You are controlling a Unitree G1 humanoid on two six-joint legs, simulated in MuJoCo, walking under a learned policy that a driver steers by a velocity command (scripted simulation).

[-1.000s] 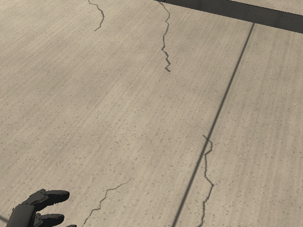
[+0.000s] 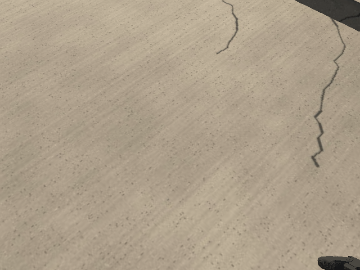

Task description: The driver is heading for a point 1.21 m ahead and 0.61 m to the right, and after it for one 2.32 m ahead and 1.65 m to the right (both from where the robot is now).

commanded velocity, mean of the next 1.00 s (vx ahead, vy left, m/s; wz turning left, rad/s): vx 0.02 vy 0.00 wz -0.85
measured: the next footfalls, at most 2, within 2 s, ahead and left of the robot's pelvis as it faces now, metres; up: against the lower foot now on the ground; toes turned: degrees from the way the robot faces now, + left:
left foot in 0.36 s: +0.24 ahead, +0.14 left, +0.00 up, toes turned -32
right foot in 0.84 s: +0.05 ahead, -0.07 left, +0.00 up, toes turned -52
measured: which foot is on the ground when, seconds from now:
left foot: up 0.00-0.34, down 0.36-0.86, up 0.88-1.00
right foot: down 0.00-0.36, up 0.38-0.82, down 0.84-1.00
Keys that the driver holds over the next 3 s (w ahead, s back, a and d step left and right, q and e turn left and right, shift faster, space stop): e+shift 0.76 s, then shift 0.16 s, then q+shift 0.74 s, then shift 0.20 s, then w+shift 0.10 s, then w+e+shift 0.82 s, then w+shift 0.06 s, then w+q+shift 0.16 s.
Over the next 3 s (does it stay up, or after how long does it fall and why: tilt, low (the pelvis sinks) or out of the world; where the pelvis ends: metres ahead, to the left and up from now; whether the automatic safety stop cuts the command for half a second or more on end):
stays up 0.73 -0.36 0.00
